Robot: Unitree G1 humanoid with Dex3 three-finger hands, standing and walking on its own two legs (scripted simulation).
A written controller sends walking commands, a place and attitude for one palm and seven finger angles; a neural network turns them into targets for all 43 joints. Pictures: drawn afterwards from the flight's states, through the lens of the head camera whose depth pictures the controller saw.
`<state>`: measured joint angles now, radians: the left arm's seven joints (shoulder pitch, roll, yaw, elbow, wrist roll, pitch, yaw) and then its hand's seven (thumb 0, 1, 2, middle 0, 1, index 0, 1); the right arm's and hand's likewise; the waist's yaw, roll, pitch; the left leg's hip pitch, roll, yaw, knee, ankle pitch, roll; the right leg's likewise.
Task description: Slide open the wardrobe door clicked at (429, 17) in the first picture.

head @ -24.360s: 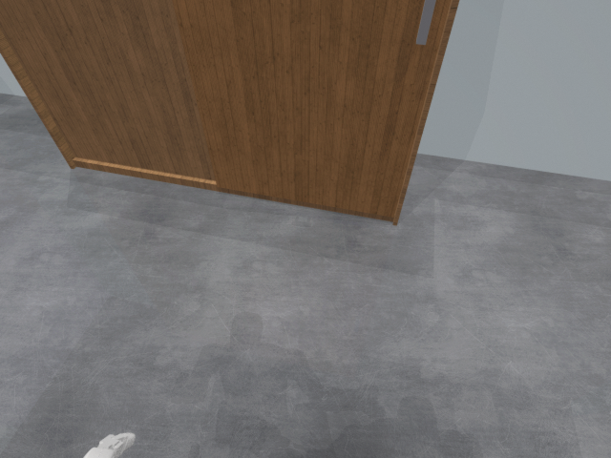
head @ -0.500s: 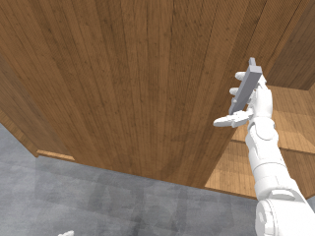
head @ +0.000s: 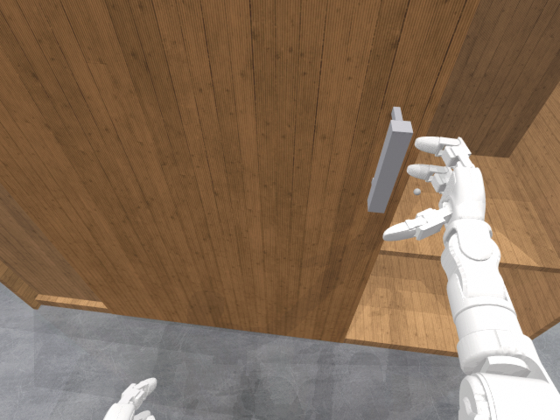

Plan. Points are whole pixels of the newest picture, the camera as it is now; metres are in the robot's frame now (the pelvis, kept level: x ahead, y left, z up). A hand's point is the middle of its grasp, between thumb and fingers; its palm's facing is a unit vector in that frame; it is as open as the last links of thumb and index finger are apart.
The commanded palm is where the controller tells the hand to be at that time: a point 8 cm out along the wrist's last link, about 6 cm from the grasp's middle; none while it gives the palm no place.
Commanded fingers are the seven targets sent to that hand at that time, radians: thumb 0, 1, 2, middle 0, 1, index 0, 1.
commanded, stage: slip the hand off the handle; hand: right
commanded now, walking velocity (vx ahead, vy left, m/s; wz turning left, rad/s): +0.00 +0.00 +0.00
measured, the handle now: (385, 161) +0.47 -0.13 +0.13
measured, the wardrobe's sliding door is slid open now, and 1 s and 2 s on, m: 0.50 0.50 0.50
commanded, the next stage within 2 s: draw the hand back to the body in 0.86 s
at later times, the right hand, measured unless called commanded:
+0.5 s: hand (432, 225) +0.36 -0.18 +0.12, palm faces +0.10 +0.99 -0.08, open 14.7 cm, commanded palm +0.33 -0.22 +0.13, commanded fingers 0.00 0.55 -0.20 0.25 1.15 0.25 1.15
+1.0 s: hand (450, 275) +0.28 -0.18 +0.12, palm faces +0.13 +0.99 -0.10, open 14.7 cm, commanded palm +0.26 -0.22 +0.13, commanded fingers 0.00 0.55 -0.20 0.25 1.15 0.25 1.15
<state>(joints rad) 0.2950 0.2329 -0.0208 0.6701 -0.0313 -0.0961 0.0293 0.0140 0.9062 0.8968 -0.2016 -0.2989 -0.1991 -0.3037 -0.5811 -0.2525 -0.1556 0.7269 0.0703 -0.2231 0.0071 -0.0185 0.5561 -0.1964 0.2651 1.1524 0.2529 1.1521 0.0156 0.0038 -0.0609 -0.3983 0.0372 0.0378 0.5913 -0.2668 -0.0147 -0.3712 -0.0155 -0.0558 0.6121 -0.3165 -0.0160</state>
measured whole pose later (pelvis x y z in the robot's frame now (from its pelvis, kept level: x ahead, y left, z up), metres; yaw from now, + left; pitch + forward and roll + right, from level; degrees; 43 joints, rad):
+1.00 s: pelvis -0.01 +0.03 +0.00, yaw -2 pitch +0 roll +0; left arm 0.22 0.24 -0.05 0.61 -0.04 -0.17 0.07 0.02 0.91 0.90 -0.20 -0.30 -0.20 -0.30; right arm -0.04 -0.25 -0.16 0.13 0.17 -0.12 0.12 -0.02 0.56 -0.20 0.26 1.15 0.26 1.15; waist -0.05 -0.03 -0.04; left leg -0.31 0.02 0.08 0.60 -0.28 0.02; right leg -0.29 -0.03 -0.01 0.61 -0.31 0.02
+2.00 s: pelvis +0.00 +0.00 +0.01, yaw -1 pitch -6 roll +0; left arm 0.22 0.22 -0.04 0.68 0.01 -0.17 0.08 0.02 0.90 0.90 -0.20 -0.30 -0.20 -0.30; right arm 0.39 -0.32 -0.30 -0.34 0.07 -0.09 -0.09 -0.01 -0.25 -0.59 0.23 0.67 0.23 0.68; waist -0.08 -0.05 0.01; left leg -0.09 0.04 0.05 0.40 -0.20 -0.02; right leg -0.07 -0.01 -0.04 0.42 -0.25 -0.01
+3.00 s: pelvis -0.02 -0.01 +0.01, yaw +1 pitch -1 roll +0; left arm 0.19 0.24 0.01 0.57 0.01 -0.06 0.08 0.02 0.91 0.90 -0.20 -0.30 -0.20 -0.30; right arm 0.54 -0.39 -0.38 -0.46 0.04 -0.16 -0.10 0.01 -0.88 -0.90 0.21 0.30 0.21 0.30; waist -0.01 -0.01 0.00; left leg -0.27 0.04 0.01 0.45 -0.16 -0.03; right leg -0.24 0.00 -0.08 0.48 -0.23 -0.03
